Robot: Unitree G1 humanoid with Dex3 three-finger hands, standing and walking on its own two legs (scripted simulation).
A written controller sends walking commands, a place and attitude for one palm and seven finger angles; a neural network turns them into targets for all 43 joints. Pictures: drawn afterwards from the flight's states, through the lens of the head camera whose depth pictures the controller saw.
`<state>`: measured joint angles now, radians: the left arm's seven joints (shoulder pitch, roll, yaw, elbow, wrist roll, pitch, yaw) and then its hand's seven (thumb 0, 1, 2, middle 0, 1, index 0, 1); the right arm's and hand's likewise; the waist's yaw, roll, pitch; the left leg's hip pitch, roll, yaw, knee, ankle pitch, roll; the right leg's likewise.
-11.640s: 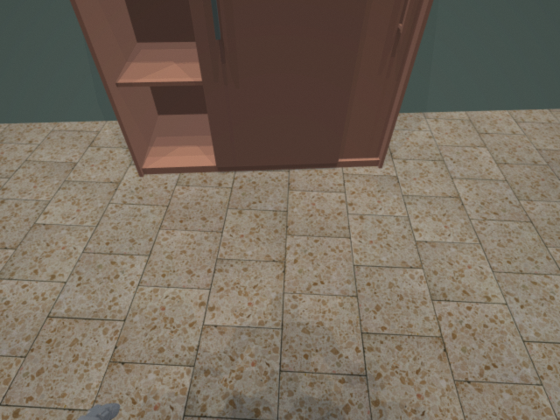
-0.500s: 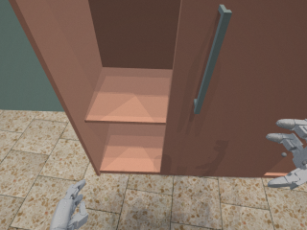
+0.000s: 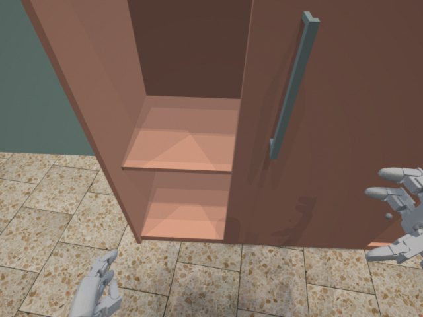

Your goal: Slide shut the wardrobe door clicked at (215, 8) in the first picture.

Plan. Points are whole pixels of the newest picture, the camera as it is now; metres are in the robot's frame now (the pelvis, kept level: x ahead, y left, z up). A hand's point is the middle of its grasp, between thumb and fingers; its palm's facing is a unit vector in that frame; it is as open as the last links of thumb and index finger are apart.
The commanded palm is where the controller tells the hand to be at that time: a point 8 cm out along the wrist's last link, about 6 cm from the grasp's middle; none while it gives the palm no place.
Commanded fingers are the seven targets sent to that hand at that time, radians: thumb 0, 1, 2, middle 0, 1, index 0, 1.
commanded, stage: move the hooked fingers beside the handle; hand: right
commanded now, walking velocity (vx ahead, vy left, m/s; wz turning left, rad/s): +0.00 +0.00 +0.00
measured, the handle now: (287, 98) +0.53 -0.14 +0.15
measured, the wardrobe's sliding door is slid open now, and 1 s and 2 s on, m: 0.40 0.40 0.40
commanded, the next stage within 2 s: none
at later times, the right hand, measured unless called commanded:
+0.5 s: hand (364, 189) +0.32 -0.25 +0.11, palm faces +0.06 +1.00 -0.03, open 14.0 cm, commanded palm +0.30 -0.30 +0.11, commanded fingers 0.00 0.50 -0.30 0.30 1.20 0.30 1.20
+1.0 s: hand (337, 163) +0.38 -0.23 +0.10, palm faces +0.05 +1.00 -0.02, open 14.0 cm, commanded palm +0.36 -0.27 +0.10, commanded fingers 0.00 0.50 -0.30 0.30 1.20 0.30 1.20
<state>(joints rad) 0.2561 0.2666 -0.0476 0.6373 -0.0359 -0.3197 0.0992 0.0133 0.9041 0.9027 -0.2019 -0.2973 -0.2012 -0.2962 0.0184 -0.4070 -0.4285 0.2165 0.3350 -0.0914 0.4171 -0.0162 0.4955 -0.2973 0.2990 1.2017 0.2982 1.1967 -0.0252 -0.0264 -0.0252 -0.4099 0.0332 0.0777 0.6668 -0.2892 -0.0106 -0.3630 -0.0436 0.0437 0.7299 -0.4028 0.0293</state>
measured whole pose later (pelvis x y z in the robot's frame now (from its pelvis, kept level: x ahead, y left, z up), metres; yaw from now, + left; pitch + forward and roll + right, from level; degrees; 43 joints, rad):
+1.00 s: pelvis -0.01 +0.00 +0.00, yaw +1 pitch +6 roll +1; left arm 0.29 0.27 -0.03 0.67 -0.03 -0.22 0.07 0.01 0.91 0.90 -0.20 -0.30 -0.20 -0.30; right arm -0.43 -0.40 -0.35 0.63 0.21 -0.14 0.29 -0.02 0.50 -0.30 0.30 1.20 0.30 1.20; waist 0.03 -0.01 -0.05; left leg -0.52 0.03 0.05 0.69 -0.28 -0.01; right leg -0.46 -0.04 0.02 0.74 -0.39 0.03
